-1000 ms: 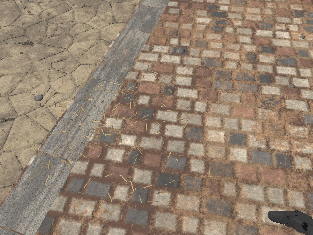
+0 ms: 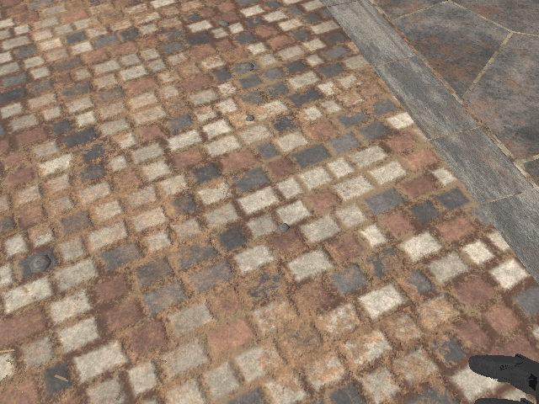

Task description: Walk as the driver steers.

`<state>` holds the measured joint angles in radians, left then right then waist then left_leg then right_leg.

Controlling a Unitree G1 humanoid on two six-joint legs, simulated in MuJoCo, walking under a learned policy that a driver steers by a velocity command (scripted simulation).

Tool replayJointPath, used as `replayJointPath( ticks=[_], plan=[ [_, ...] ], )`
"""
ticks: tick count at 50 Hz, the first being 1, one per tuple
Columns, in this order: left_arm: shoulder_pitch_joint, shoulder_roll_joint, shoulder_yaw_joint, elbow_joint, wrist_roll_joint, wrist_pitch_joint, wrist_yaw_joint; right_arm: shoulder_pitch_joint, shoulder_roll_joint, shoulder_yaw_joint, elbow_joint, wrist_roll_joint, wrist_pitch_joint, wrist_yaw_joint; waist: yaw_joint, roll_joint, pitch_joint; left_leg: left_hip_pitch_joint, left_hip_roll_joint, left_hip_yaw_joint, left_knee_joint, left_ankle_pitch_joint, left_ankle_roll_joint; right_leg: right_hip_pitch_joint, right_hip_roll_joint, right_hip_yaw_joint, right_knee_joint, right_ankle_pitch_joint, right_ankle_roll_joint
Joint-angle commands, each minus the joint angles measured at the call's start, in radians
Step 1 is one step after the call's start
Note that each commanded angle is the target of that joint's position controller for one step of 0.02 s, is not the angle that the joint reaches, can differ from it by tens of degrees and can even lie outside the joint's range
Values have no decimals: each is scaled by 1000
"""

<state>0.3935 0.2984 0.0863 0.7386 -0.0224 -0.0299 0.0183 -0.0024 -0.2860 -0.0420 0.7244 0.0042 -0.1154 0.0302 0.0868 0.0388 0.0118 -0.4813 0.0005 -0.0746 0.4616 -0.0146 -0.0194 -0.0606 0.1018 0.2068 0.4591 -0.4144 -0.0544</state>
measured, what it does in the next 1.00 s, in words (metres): walks ahead, turning left: left foot, then right foot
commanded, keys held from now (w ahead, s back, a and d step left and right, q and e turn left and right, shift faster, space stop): w+e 0.06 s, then w+q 0.94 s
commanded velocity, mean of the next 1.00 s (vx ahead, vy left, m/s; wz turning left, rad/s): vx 0.50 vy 0.00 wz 0.25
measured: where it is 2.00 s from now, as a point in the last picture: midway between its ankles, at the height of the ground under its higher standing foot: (215, 235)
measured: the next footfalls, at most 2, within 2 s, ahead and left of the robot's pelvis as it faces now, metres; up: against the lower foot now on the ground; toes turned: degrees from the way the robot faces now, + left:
left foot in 0.02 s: +0.18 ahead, +0.13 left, +0.00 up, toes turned -5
right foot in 0.46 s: +0.38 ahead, -0.14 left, +0.00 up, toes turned +4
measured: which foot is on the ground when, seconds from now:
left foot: up 0.00-0.00, down 0.02-0.46, up 0.48-0.92, down 0.94-1.00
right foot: down 0.00-0.02, up 0.04-0.44, down 0.46-0.94, up 0.96-1.00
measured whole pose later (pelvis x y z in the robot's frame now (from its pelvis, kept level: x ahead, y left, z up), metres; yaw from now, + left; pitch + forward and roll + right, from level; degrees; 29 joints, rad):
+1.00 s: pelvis +0.51 +0.06 -0.02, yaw +21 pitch +2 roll -2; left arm 0.31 0.31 0.08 0.82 -0.01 -0.06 0.01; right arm 0.08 -0.31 -0.07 0.63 0.02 -0.02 0.05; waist 0.05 0.02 0.07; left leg -0.52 -0.02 0.04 0.67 -0.17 0.10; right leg -0.12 -0.09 -0.11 0.92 -0.53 0.05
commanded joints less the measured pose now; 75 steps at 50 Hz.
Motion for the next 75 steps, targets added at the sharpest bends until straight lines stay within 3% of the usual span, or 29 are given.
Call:
replayJointPath(
  ticks=[1, 2, 3, 4, 7, 14, 19, 22, 23, 24, 25, 26, 29, 42, 45, 47, 48, 49, 50, 51, 53, 57, 63, 68, 71, 72, 73, 74, 75],
  plan=[
    [-49, 64, 6, -77, 12, -7, 0, 217, -199, -74, -18, -19, -27, -14, -175, -107, -176, 458, 130, -93, -4, -75, 99, -183, -144, 126, 261, 325, -65],
    [71, 1, -14, -102, -9, -15, 0, 346, -288, -97, 7, -34, -15, -19, -151, 171, -332, 825, 365, -507, -62, -278, 256, -522, 0, -22, 610, -11, 18],
    [93, 70, -9, -100, -21, -19, 3, 354, -229, -86, 19, -5, -7, -10, -149, 253, -324, 849, 432, -740, -151, -522, 287, -697, -50, -24, 786, -182, 32],
    [15, 136, 7, -87, -19, -18, 3, 316, -152, -65, 12, 2, -3, -9, -172, 139, -185, 727, 377, -624, -181, -572, 249, -737, -90, -13, 839, -94, 37],
    [-125, 105, 5, -120, 13, -25, -4, 229, -89, -37, 24, -19, 12, -7, -122, 52, -8, 417, 252, -338, -227, -275, 223, -658, -163, -71, 730, 48, 32],
    [-263, 14, -36, -157, 24, -55, -26, 258, -170, -57, 48, 19, 23, -20, -123, 48, -3, 276, 176, -151, -285, -7, 246, -472, -159, -168, 249, 258, 71],
    [-365, 57, -25, -183, 6, -71, -39, 353, -181, -60, 77, 32, 45, -26, -145, 57, -3, 295, 194, -191, -229, -62, 206, -344, -115, -160, 65, 372, 75],
    [-243, 104, 4, -146, 9, -77, -30, 356, -155, -50, 77, 25, 53, -32, -60, 55, -53, 243, 150, -188, -88, -63, 149, -90, -117, -172, -20, 342, 30],
    [-115, 153, 23, -130, 25, -78, -18, 339, -102, -32, 61, 13, 49, -29, 8, 8, -140, 150, 88, -139, 121, -108, 109, 104, -228, -74, -15, 309, -19],
    [5, 244, 45, -118, 42, -64, -9, 401, -16, -5, 28, 4, 35, -31, 21, -226, -283, -120, -25, -8, 458, -410, 44, 403, -465, 228, -41, 232, -125],
    [43, 220, 42, -88, 37, -55, -17, 424, -62, -12, 14, 32, 27, -34, 17, -338, -302, -287, -16, -21, 667, -583, 33, 401, -545, 490, -139, 6, -205],
    [-4, 152, 22, -91, 26, -58, -20, 378, -139, -35, 17, 42, 30, -36, 17, -229, -174, -340, 34, -54, 754, -509, 35, 302, -500, 403, -166, -63, -178],
    [-150, 55, -9, -84, 31, -65, -27, 304, -117, -44, 7, 23, 55, -32, -52, -172, -15, -279, 107, -35, 706, -326, 23, 50, -389, 103, -242, 177, -129],
    [-106, 169, 39, 22, 5, -61, -8, 25, -52, -19, -131, 18, 82, 28, -26, -85, 73, -169, 95, 75, 208, -3, 52, 56, -386, -328, -301, 490, -84],
    [-99, 211, 52, 34, -8, -40, -4, 48, -93, -39, -152, 12, 89, 33, -67, -114, 25, -57, 22, 151, 178, -147, 109, 127, -392, -379, -139, 864, -53],
    [-102, 202, 44, 30, -10, -27, 2, 310, -180, -92, -87, 18, 97, 19, -211, -94, -124, 328, -70, 184, 115, -124, 174, 17, -336, -435, 230, 1006, -3],
    [-66, 138, 18, 10, 27, -32, 3, 447, -274, -123, -60, 25, 110, -5, -244, 65, -215, 626, 92, -79, 101, -95, 240, -253, -282, -442, 567, 563, 49],
    [8, 26, -21, -47, 46, -60, -9, 384, -353, -121, -89, 25, 95, -2, -119, 251, -332, 858, 307, -677, -63, -357, 428, -629, -76, -269, 862, -206, 98],
    [-122, 129, -4, -54, 4, -89, -20, 405, -259, -97, -106, 22, 80, 7, -209, 102, -352, 854, 324, -732, -170, -445, 402, -727, -108, -110, 927, -173, 79],
    [-190, 154, 3, -79, -21, -104, -24, 374, -215, -83, -93, 15, 66, 8, -202, 72, -207, 748, 298, -593, -181, -379, 361, -789, -145, -125, 891, -72, 57],
    [-188, 143, 3, -61, 22, -110, -8, 256, -164, -66, -109, 9, 59, 3, -117, -13, -88, 476, 216, -393, -180, -155, 309, -671, -214, -123, 729, 65, 56],
    [-169, 112, 2, -58, 40, -70, -9, 223, -149, -61, -120, 0, 51, -16, -66, 7, -58, 283, 160, -265, -237, 67, 320, -556, -218, -138, 587, 162, 100],
    [-392, 55, -24, -112, 32, -76, -24, 314, -174, -69, -74, 16, 62, -44, -144, 31, -3, 223, 83, -186, -226, -26, 244, -489, -137, -154, 169, 503, 128],
    [-454, 98, -12, -136, 16, -95, -47, 376, -167, -71, -41, 23, 77, -51, -155, 54, 4, 338, 132, -312, -122, -82, 224, -440, -107, -116, 32, 451, 95],
    [-309, 130, 9, -97, 20, -108, -44, 357, -142, -65, -41, 16, 84, -52, -79, 91, -46, 371, 119, -326, 3, 48, 187, -254, -100, -156, -27, 379, 35],
    [-196, 163, 22, -80, 37, -113, -38, 359, -93, -46, -48, 8, 81, -47, -26, 59, -152, 320, 68, -273, 181, 60, 155, -45, -179, -99, -4, 377, -18],
    [-62, 237, 40, -64, 56, -111, -33, 448, -40, -28, -63, 11, 75, -47, -21, -123, -308, 52, -52, -157, 503, -163, 84, 313, -380, 209, -3, 290, -141],
    [10, 234, 47, -13, 31, -97, -46, 525, -50, -20, -59, 31, 67, -49, -32, -368, -354, -190, -97, -100, 746, -568, 43, 431, -509, 580, -125, 33, -245],
    [-33, 150, 23, -27, 9, -93, -47, 456, -138, -39, -51, 36, 64, -48, -11, -233, -215, -284, -42, -137, 826, -523, 40, 336, -481, 544, -170, -128, -212]
  ],
)
Over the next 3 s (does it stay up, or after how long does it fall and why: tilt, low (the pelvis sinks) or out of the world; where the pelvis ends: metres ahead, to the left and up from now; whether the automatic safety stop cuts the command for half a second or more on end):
stays up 1.47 0.65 -0.01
